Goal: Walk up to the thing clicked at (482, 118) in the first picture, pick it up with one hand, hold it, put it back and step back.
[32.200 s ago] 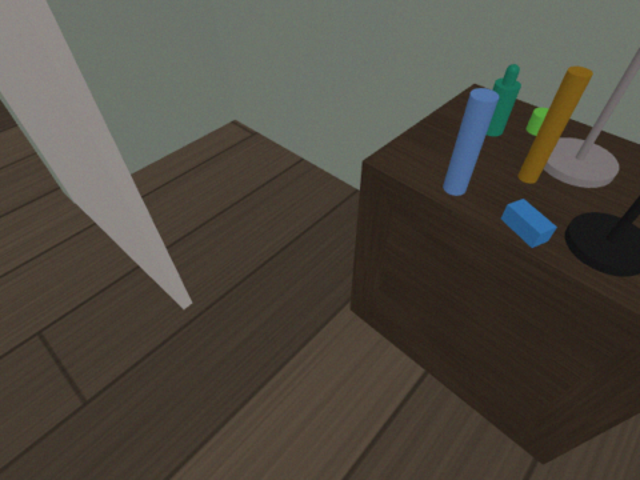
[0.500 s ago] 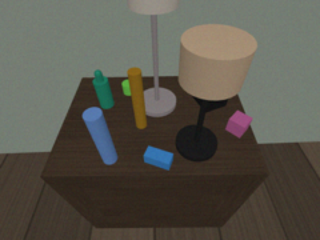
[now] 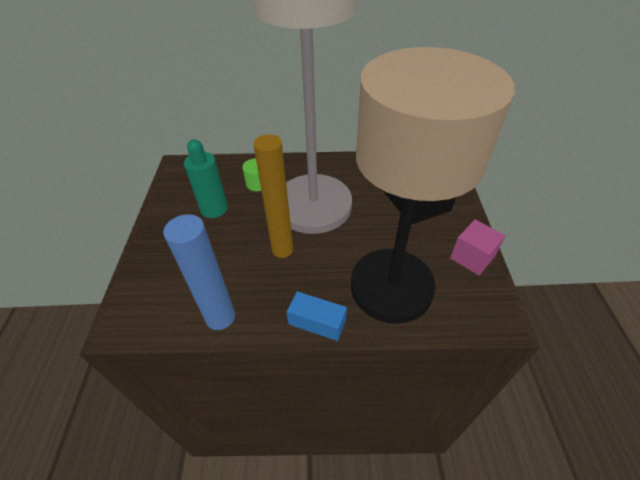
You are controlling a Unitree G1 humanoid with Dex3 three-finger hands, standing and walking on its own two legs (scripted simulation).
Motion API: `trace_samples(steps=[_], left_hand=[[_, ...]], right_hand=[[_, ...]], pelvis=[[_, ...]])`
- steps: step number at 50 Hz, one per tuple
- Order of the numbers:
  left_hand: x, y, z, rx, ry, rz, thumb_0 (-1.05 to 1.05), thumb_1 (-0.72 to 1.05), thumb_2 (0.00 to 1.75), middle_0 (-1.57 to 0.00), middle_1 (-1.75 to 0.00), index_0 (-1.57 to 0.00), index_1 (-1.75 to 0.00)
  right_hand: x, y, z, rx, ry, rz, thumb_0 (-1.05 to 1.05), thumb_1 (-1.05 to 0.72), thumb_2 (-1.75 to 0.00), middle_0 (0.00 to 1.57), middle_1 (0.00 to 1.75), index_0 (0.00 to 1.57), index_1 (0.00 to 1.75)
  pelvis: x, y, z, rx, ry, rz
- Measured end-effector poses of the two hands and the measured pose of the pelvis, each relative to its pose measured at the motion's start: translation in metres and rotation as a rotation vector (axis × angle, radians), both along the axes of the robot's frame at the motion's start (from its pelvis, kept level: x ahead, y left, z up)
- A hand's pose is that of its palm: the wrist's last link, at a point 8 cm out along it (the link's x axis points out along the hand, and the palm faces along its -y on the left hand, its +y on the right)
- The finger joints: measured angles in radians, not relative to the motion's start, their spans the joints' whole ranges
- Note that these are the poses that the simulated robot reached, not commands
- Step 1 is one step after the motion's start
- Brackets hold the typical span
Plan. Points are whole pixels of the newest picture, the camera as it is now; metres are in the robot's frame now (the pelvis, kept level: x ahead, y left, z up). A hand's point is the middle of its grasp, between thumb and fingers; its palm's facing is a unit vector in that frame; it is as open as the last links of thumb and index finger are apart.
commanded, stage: stand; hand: left
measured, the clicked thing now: (204, 279) +0.40 +0.19 +0.00
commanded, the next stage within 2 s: step back in 0.80 s
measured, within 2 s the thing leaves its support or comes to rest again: neither
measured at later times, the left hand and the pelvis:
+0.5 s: hand out of the picture +0.07 +0.25 -0.16, palm faces -0.03 -0.94 -0.35, open 7.4 cm; pelvis +0.00 +0.00 +0.00, yaw +0 degrees
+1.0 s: hand out of the picture +0.07 +0.27 -0.16, palm faces -0.01 -0.92 -0.39, open 7.4 cm; pelvis -0.04 +0.00 -0.02, yaw +0 degrees
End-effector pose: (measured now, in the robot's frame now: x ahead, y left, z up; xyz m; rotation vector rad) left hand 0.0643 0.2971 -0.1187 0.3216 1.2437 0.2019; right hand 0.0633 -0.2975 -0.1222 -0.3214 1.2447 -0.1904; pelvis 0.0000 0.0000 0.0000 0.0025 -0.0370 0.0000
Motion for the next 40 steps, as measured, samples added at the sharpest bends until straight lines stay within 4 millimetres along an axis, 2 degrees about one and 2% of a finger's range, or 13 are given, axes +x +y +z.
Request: trace_samples(steps=[40], left_hand=[[0.0000, 0.0004, 0.0006, 0.003, -0.006, -0.004, 0.01, 0.90, 0.90, -0.20, -0.30, -0.21, -0.30]], right_hand=[[-0.0005, -0.0004, 0.0007, 0.001, -0.011, -0.006, 0.00, -0.90, -0.89, 0.20, 0.30, 0.20, 0.30]], pelvis=[[-0.0008, -0.0002, 0.0000, 0.001, -0.004, -0.003]])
